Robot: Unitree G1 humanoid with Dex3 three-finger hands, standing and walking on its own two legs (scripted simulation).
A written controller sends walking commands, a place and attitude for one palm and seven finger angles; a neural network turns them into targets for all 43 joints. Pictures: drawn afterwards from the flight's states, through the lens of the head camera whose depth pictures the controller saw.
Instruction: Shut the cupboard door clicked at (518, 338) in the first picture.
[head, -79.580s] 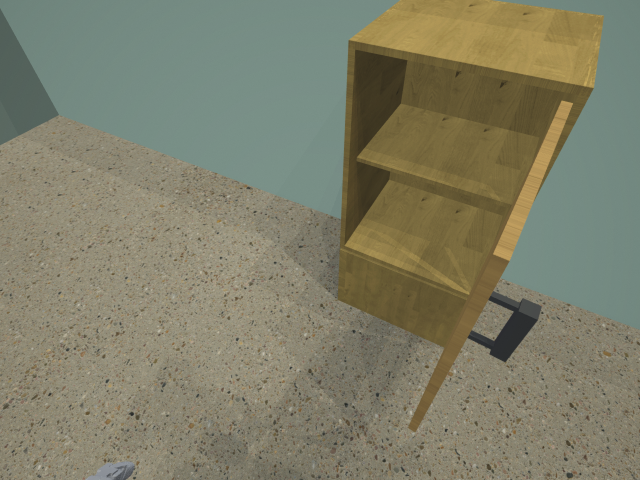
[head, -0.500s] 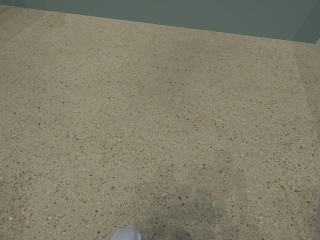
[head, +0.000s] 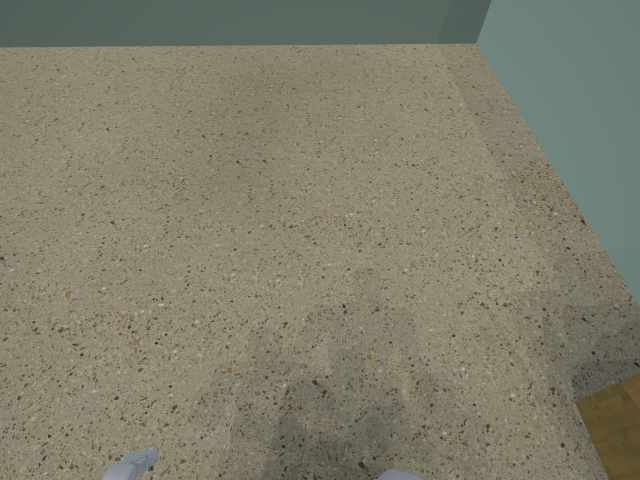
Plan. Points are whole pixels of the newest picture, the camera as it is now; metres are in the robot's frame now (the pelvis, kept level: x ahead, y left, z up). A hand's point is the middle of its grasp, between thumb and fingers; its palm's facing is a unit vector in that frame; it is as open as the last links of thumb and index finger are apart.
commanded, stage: turn to face it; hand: left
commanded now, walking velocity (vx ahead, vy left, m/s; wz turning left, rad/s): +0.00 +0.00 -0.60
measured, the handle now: out of the picture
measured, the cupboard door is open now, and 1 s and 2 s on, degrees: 10 10 10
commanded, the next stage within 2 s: none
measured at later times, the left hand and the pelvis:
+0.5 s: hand out of the picture +0.13 +0.19 -0.19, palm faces -0.23 -0.96 -0.19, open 7.4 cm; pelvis +0.02 +0.01 -0.01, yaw -16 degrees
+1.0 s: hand (265, 424) +0.21 +0.09 -0.15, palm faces -0.55 -0.79 -0.29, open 7.4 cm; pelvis +0.00 -0.02 -0.01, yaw -35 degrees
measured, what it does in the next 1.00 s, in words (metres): steps on the spot, turning right: right foot, then left foot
